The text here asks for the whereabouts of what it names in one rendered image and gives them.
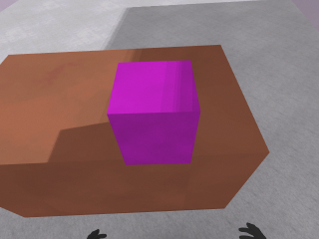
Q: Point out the pedestal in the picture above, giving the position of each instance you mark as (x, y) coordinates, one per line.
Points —
(59, 155)

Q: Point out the left robot hand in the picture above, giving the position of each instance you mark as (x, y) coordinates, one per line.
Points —
(95, 235)

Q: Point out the right robot hand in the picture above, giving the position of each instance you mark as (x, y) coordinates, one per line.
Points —
(252, 230)

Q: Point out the carton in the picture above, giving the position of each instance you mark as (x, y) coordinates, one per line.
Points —
(154, 112)

